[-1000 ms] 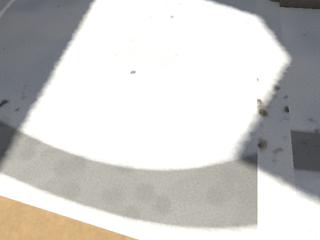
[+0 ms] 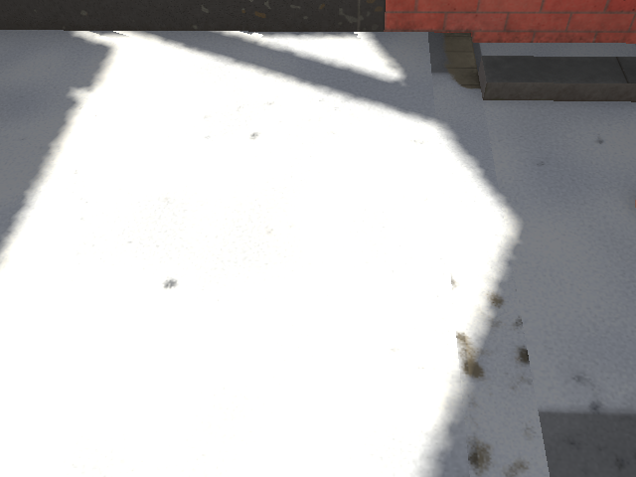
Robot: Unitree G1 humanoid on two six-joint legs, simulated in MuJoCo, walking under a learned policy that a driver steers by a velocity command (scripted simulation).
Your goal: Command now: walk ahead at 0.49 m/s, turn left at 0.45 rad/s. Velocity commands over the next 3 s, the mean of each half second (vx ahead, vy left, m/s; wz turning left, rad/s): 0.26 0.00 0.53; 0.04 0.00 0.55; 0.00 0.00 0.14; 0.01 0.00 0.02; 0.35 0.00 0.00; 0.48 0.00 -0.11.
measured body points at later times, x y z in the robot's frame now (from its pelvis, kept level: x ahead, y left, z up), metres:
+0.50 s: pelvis +0.19 +0.03 -0.01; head +0.24 +0.06 +0.43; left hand +0.25 +0.31 -0.14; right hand +0.35 -0.21 -0.13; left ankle +0.25 +0.09 -0.75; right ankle +0.27 -0.13 -0.67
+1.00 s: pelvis +0.25 -0.02 +0.00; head +0.29 -0.04 +0.45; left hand +0.21 +0.28 -0.09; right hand +0.50 -0.21 -0.14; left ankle +0.16 +0.07 -0.66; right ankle +0.30 -0.10 -0.75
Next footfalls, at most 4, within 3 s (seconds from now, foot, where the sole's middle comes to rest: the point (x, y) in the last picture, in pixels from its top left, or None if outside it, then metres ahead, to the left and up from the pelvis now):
0.24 left None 0.29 0.10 -0.78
0.82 right None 0.34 -0.08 -0.78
1.24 left None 0.19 0.08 -0.78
2.64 left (230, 441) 0.56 0.25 -0.78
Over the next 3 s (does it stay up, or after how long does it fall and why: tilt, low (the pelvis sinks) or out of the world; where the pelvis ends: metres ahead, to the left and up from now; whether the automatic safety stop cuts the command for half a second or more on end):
stays up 0.62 0.23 0.00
